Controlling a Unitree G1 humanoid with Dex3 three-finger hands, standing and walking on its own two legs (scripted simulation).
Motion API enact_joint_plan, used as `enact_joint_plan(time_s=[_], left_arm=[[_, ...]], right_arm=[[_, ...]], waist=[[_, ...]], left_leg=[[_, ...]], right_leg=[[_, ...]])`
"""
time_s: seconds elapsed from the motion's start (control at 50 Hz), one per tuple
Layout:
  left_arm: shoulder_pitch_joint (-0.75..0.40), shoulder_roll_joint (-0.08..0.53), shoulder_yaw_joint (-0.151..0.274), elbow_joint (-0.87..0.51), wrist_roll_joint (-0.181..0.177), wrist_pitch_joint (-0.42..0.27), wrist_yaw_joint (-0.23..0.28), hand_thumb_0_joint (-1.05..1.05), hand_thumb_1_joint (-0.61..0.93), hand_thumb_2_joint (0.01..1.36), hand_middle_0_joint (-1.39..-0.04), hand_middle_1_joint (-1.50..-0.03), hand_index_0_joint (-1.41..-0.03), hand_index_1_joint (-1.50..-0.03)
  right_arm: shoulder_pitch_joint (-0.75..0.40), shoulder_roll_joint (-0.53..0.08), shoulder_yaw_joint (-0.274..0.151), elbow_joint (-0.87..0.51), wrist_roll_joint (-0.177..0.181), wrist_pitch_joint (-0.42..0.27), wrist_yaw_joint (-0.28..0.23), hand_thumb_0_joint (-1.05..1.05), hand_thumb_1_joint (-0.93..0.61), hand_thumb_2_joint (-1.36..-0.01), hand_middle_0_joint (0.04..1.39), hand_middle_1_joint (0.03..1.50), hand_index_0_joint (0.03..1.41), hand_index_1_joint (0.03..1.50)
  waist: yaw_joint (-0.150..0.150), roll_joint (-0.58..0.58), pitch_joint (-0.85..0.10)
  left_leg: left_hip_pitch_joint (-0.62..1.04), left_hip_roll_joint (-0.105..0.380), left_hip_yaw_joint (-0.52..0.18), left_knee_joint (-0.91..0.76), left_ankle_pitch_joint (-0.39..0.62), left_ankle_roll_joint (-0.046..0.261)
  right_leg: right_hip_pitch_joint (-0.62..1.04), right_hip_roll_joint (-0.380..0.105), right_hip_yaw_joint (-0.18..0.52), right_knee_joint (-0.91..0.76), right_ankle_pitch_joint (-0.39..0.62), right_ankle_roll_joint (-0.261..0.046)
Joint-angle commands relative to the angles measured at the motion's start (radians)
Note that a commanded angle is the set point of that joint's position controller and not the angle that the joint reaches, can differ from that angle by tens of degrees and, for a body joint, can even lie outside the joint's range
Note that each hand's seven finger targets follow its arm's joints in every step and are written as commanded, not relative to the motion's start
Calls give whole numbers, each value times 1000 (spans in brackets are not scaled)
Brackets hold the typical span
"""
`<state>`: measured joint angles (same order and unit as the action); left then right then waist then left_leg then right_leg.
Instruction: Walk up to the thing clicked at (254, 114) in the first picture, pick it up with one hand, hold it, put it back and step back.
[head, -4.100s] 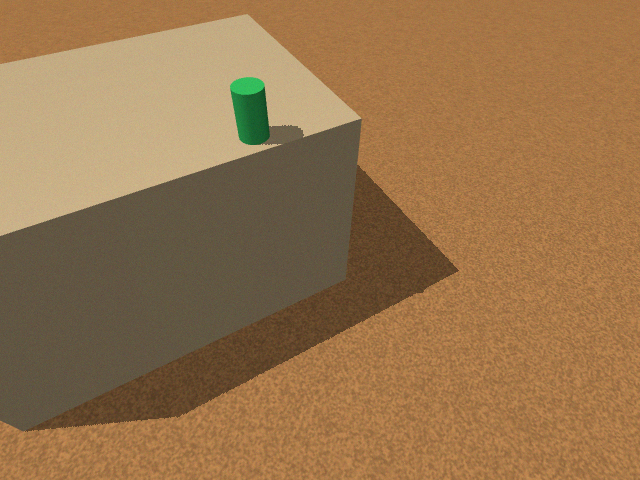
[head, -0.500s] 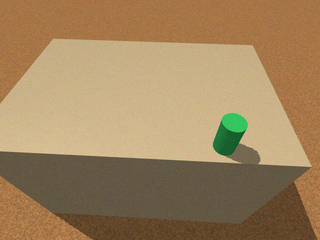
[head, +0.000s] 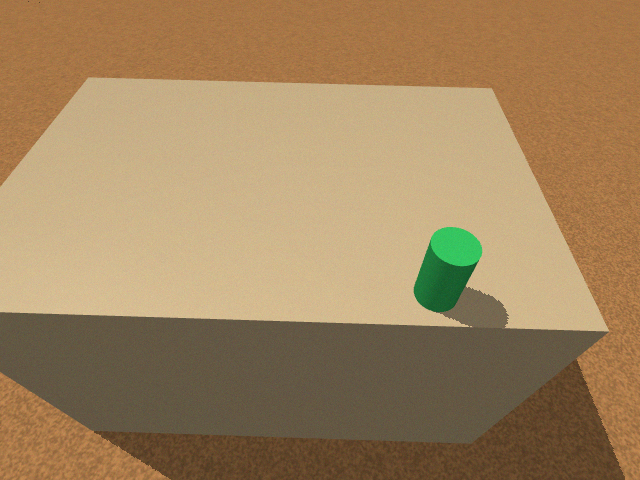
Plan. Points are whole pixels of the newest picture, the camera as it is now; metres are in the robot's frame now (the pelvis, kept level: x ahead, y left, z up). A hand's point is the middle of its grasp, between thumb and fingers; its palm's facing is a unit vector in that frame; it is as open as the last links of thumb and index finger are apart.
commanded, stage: stand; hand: right
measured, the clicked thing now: (445, 271) +0.41 -0.18 -0.02
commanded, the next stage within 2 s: rise first in 1.84 s
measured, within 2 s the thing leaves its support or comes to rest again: neither
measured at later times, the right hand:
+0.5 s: hand out of the picture +0.08 -0.26 -0.16, palm faces -0.03 +0.94 -0.33, open 7.4 cm
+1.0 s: hand out of the picture +0.07 -0.27 -0.16, palm faces -0.04 +0.94 -0.33, open 7.4 cm
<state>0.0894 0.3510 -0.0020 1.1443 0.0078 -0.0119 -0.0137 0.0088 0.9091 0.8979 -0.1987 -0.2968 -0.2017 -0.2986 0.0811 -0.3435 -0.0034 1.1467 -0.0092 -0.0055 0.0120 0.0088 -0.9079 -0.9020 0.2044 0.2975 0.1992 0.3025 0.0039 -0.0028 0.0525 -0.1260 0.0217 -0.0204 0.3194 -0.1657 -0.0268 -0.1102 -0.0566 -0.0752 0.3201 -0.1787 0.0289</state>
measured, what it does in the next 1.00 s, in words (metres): stands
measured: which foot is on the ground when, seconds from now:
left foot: down 0.00-1.00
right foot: down 0.00-1.00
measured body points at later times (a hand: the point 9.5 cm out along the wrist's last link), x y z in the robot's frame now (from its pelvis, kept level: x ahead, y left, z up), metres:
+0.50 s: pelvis +0.00 -0.01 +0.00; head +0.01 -0.02 +0.45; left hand +0.08 +0.29 -0.13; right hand +0.08 -0.31 -0.14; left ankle +0.01 +0.14 -0.75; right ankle +0.00 -0.13 -0.75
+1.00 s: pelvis +0.00 -0.01 +0.00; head +0.01 -0.02 +0.45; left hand +0.08 +0.29 -0.13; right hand +0.07 -0.31 -0.14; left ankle +0.01 +0.14 -0.75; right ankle +0.00 -0.13 -0.75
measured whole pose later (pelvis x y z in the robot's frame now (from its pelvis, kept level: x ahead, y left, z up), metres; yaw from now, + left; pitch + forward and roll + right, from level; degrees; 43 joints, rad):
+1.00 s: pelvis +0.00 -0.01 +0.00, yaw -1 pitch -2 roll +0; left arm 0.11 0.36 0.00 1.13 0.01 -0.01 -0.02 0.01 0.91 0.90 -0.20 -0.30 -0.20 -0.30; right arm 0.11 -0.35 0.01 1.13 -0.01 0.00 0.01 0.01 -0.91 -0.90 0.20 0.30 0.20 0.30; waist 0.01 0.01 0.05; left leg -0.12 0.05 -0.02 0.32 -0.17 -0.05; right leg -0.11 -0.03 -0.07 0.33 -0.19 0.01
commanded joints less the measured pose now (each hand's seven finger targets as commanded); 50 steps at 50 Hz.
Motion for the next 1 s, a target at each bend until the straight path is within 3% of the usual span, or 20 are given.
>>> enact_joint_plan(time_s=[0.0, 0.02, 0.12, 0.44, 0.56, 0.7, 0.98], left_arm=[[-33, 215, 43, -58, 1, -22, 18, 0, 900, 900, -200, -300, -200, -300], [-33, 221, 45, -61, 2, -22, 19, 0, 900, 900, -200, -300, -200, -300], [-30, 223, 45, -62, 1, -20, 18, 0, 900, 900, -200, -300, -200, -300], [-29, 219, 48, -69, -3, -20, 16, 0, 900, 900, -200, -300, -200, -300], [-26, 224, 48, -69, -1, -17, 16, 0, 900, 900, -200, -300, -200, -300], [-22, 225, 48, -69, -2, -17, 15, 0, 899, 900, -200, -300, -200, -300], [-16, 226, 44, -72, 0, -18, 16, 0, 899, 900, -200, -300, -200, -300]], right_arm=[[-48, -220, -39, -55, 4, -24, -17, 0, -900, -900, 200, 300, 200, 300], [-49, -215, -40, -58, 4, -23, -17, 0, -900, -900, 200, 300, 200, 300], [-44, -213, -36, -55, 2, -18, -14, 0, -900, -900, 200, 300, 200, 300], [-23, -224, -31, -61, 3, -21, -18, 0, -900, -900, 200, 300, 200, 300], [-17, -216, -27, -61, 0, -21, -18, 0, -900, -900, 200, 300, 200, 300], [-10, -223, -29, -63, 0, -19, -17, 0, -900, -900, 200, 300, 200, 300], [-2, -217, -26, -67, 0, -20, -17, 0, -900, -900, 200, 300, 200, 300]], waist=[[-5, 16, -102], [-5, 1, -109], [-4, -2, -82], [-4, 9, -95], [-4, 14, -66], [-3, 8, -65], [-4, -2, -86]], left_leg=[[13, 108, -73, -38, 188, 28], [25, 111, -72, -33, 208, 28], [-5, 104, -71, -47, 122, 23], [14, 110, -64, -33, 182, 26], [-4, 105, -62, -52, 106, 21], [-9, 107, -64, -50, 100, 24], [12, 112, -61, -41, 143, 24]], right_leg=[[44, -99, 88, -49, 124, -36], [46, -99, 85, -40, 142, -39], [27, -96, 93, -60, 66, -38], [49, -96, 99, -49, 151, -43], [22, -90, 100, -64, 65, -40], [19, -88, 102, -66, 46, -42], [21, -88, 102, -50, 103, -47]])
